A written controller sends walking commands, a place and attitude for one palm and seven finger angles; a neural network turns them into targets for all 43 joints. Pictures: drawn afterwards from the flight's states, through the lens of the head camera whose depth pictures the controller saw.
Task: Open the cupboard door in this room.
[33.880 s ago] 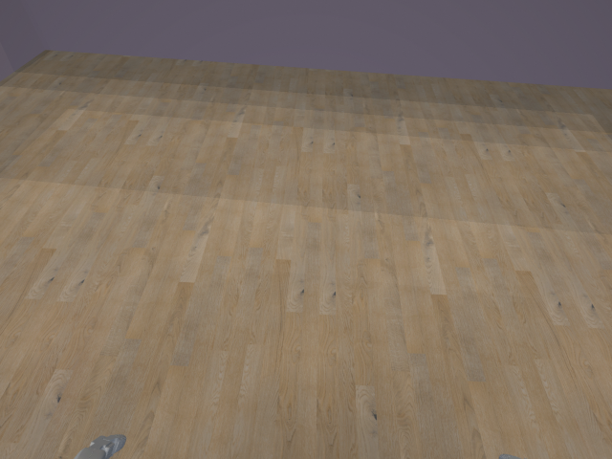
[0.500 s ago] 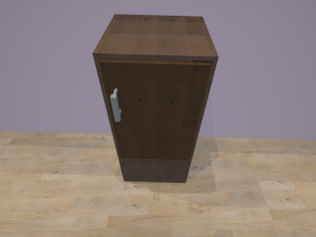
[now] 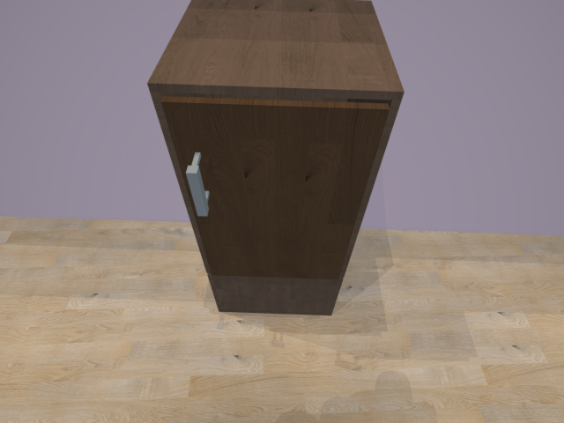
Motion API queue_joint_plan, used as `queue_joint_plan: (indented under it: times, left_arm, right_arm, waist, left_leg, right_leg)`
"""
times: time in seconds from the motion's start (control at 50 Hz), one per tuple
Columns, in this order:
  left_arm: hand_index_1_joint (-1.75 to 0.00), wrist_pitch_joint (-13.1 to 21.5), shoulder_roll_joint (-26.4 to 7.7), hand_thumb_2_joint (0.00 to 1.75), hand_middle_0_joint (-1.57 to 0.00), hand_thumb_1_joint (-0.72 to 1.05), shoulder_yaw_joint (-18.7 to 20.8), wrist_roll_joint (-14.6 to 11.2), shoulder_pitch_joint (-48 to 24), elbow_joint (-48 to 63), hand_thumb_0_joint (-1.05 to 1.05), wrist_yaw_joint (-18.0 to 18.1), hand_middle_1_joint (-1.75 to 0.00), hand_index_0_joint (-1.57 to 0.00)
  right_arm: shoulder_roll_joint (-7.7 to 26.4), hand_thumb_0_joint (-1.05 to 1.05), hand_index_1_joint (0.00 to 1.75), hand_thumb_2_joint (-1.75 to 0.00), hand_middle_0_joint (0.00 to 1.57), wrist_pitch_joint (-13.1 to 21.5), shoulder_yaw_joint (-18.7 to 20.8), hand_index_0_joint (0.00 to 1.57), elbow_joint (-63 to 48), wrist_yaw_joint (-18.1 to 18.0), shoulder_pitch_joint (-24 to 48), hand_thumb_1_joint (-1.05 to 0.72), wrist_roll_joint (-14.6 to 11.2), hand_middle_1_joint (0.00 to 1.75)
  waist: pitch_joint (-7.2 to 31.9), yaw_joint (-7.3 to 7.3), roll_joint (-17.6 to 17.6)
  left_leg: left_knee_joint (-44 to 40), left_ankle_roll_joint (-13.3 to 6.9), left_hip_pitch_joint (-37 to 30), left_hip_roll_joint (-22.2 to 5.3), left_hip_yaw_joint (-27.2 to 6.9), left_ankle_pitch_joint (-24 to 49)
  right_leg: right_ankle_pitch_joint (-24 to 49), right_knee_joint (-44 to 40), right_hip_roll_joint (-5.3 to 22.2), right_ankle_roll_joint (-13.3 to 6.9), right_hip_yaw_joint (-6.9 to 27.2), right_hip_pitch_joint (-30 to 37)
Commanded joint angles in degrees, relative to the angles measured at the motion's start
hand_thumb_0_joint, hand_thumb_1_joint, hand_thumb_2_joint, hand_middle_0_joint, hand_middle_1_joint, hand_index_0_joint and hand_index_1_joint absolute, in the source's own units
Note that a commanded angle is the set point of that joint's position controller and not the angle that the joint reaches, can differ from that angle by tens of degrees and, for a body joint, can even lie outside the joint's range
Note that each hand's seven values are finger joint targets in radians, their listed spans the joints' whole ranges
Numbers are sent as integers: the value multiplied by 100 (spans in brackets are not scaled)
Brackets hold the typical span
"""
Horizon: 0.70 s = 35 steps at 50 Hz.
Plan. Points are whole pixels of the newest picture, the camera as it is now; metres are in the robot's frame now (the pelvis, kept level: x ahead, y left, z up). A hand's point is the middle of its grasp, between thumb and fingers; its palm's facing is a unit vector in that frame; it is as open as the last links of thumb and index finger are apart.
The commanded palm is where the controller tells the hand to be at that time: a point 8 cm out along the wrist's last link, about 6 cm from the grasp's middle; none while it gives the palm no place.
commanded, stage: come to a stop and stand still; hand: left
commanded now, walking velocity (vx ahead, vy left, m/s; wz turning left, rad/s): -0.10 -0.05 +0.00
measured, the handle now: (200, 185) +0.53 +0.21 -0.02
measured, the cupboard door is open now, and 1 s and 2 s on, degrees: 0 0 0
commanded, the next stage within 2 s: look again from close up in 0.96 s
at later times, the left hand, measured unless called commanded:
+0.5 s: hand out of the picture -0.05 +0.16 -0.17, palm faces +0.08 -0.98 -0.17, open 7.4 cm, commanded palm none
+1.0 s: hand out of the picture -0.06 +0.20 -0.18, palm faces +0.02 -0.99 -0.16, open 7.4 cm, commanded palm none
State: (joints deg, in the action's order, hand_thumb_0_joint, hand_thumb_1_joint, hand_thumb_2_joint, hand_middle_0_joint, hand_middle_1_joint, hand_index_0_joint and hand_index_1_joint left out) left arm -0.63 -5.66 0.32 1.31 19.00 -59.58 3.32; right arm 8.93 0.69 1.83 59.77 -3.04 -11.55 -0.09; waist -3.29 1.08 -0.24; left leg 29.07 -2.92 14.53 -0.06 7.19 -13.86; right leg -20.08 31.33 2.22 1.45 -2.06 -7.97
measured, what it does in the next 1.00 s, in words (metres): steps on the spot: left foot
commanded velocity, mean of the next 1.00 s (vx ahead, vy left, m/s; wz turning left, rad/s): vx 0.04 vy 0.03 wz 0.00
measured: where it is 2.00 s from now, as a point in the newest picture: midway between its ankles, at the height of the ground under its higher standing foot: outside the picture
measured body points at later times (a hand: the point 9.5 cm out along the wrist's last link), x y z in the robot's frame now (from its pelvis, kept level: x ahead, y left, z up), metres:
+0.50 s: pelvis -0.03 +0.00 +0.00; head -0.04 +0.00 +0.45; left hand -0.05 +0.21 -0.16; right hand -0.02 -0.25 -0.15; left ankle -0.02 +0.12 -0.73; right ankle -0.06 -0.13 -0.74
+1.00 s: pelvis -0.03 +0.04 +0.01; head -0.03 +0.05 +0.46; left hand -0.06 +0.25 -0.16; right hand -0.05 -0.18 -0.15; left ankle -0.02 +0.12 -0.74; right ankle -0.06 -0.13 -0.74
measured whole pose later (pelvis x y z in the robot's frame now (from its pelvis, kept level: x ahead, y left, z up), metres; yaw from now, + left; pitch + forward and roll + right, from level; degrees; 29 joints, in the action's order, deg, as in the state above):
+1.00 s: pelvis -0.03 +0.04 +0.01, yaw -1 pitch -2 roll +0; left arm -0.5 -7.6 0.1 1.5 19.3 -64.6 2.2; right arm 6.9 0.7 0.5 64.8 -1.7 -17.8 0.3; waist -1.1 0.5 -1.4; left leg 23.7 -3.1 10.1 1.2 6.6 -12.0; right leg -14.7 23.4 5.9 4.3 -2.2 -6.6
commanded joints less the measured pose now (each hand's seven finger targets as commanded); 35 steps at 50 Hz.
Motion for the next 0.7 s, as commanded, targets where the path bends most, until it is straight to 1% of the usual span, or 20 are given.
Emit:
queue_joint_plan:
  times: [0.0,0.04,0.08,0.1,0.12,0.14,0.16,0.18,0.22,0.3,0.38,0.42,0.44,0.46,0.5,0.52,0.56,0.6,0.64,0.68]
  left_arm:
    - [-30,-55,-622,90,-20,90,211,-16,567,369,0,28,-30,-20]
    - [-30,-115,-590,90,-20,90,246,-8,448,424,0,-21,-30,-20]
    - [-30,-117,-572,90,-20,90,249,10,587,401,0,-53,-30,-20]
    - [-30,-66,-608,90,-20,90,237,31,668,365,0,-55,-30,-20]
    - [-30,-5,-839,90,-20,90,230,56,565,385,0,-46,-30,-20]
    - [-30,43,-1129,90,-20,90,222,38,339,405,0,-54,-30,-20]
    - [-30,78,-1250,90,-20,90,237,21,115,457,0,-49,-30,-20]
    - [-30,99,-1241,90,-20,90,238,18,-42,490,0,-45,-30,-20]
    - [-30,129,-1261,90,-20,90,245,2,-46,479,0,-66,-30,-20]
    - [-30,177,-1342,90,-20,90,311,25,181,443,0,-118,-30,-20]
    - [-30,189,-1323,90,-20,90,333,38,411,318,0,-122,-30,-20]
    - [-30,158,-1288,90,-20,90,320,22,328,277,0,-123,-30,-20]
    - [-30,142,-1228,90,-20,90,301,-7,214,238,0,-123,-30,-20]
    - [-30,117,-1084,90,-20,90,268,-36,184,213,0,-133,-30,-20]
    - [-30,65,-702,90,-20,90,178,-28,409,194,0,-149,-30,-20]
    - [-30,68,-553,90,-20,90,153,-14,439,140,0,-136,-30,-20]
    - [-30,45,-561,90,-20,90,116,15,386,-32,0,-133,-30,-20]
    - [-30,68,-614,90,-20,90,96,7,519,-175,0,-132,-30,-20]
    - [-30,93,-618,90,-20,90,72,-20,633,-315,0,-114,-30,-20]
    - [-30,91,-605,90,-20,90,59,-27,623,-372,0,-100,-30,-20]
  right_arm:
    - [973,0,30,-90,20,-65,261,20,-176,-41,-733,-90,62,30]
    - [959,0,30,-90,20,-91,287,20,-263,-18,-494,-90,107,30]
    - [845,0,30,-90,20,-120,242,20,-351,43,-228,-90,116,30]
    - [716,0,30,-90,20,-122,202,20,-382,88,-126,-90,100,30]
    - [491,0,30,-90,20,-155,164,20,-419,144,-91,-90,58,30]
    - [297,0,30,-90,20,-216,113,20,-458,210,-84,-90,42,30]
    - [337,0,30,-90,20,-274,95,20,-472,242,43,-90,91,30]
    - [450,0,30,-90,20,-289,116,20,-434,262,104,-90,113,30]
    - [465,0,30,-90,20,-241,86,20,-296,289,-77,-90,139,30]
    - [552,0,30,-90,20,-163,92,20,-265,328,-203,-90,136,30]
    - [473,0,30,-90,20,-100,41,20,-347,282,-224,-90,103,30]
    - [394,0,30,-90,20,-79,9,20,-245,251,-513,-90,82,30]
    - [365,0,30,-90,20,-56,-8,20,-136,228,-777,-90,77,30]
    - [420,0,30,-90,20,-17,-5,20,-34,204,-939,-90,69,30]
    - [898,0,30,-90,20,26,64,20,14,149,-1124,-90,95,30]
    - [980,0,30,-90,20,-9,64,20,-6,142,-997,-90,112,30]
    - [759,0,30,-90,20,-16,-1,20,37,142,-687,-90,79,30]
    - [657,0,30,-90,20,8,-30,20,54,121,-702,-90,55,30]
    - [567,0,30,-90,20,40,-58,20,124,98,-783,-90,44,30]
    - [533,0,30,-90,20,48,-59,20,200,88,-861,-90,37,30]
  waist:
    - [708,-144,563]
    - [569,-80,737]
    - [484,76,659]
    - [521,155,424]
    - [436,88,-313]
    - [231,-13,-936]
    - [-63,25,-1295]
    - [-267,38,-1236]
    - [-369,10,-816]
    - [-508,94,-507]
    - [-247,150,-654]
    - [-36,34,-734]
    - [58,-107,-735]
    - [35,-150,-464]
    - [166,-74,598]
    - [10,-16,659]
    - [-408,28,659]
    - [-427,38,488]
    - [-112,10,323]
    - [-9,-28,204]
  left_leg:
    - [-245,-604,-1561,-1604,-1280,5375]
    - [-474,-713,-1020,-1706,-1273,4337]
    - [-504,-518,-185,-1467,-1095,2623]
    - [-372,-282,101,-1152,-942,1592]
    - [-155,32,304,-667,-657,186]
    - [74,257,395,-275,-398,-741]
    - [431,317,432,-239,-401,-866]
    - [756,304,471,-343,-533,-948]
    - [1072,280,701,-303,-553,-771]
    - [1670,315,1320,-299,-523,-805]
    - [1015,380,1076,-292,-427,-878]
    - [250,383,367,-199,-307,-484]
    - [-311,375,-208,-166,-264,13]
    - [-663,334,-682,-220,-385,386]
    - [-853,-51,-866,-1167,-1362,996]
    - [-1076,-203,-382,-1364,-1488,554]
    - [-1360,-82,166,-978,-1297,-191]
    - [-1212,11,77,-814,-1108,363]
    - [-997,53,-298,-733,-934,1018]
    - [-975,75,-435,-715,-906,1088]
  right_leg:
    - [151,419,47,-57,59,-949]
    - [-318,604,58,-98,69,-824]
    - [191,37,116,-129,60,-213]
    - [832,-562,189,-151,195,64]
    - [849,-1154,604,-268,781,-101]
    - [25,-1744,1207,-504,1297,-495]
    - [-421,-2128,1433,-711,1613,-834]
    - [-805,-2312,1479,-827,1707,-1030]
    - [-863,-2310,1439,-936,1720,-751]
    - [-123,-2116,1479,-1095,1513,-199]
    - [1569,-1665,1497,-1172,1229,211]
    - [1803,-1365,1275,-992,894,34]
    - [1643,-1154,1091,-812,693,-259]
    - [1381,-906,807,-592,494,-588]
    - [295,-461,268,-192,0,-941]
    - [57,-537,199,-114,-140,-726]
    - [493,-727,254,-98,-117,-389]
    - [965,-886,332,-113,12,-272]
    - [1238,-987,408,-100,65,-175]
    - [1212,-1028,432,-77,58,-166]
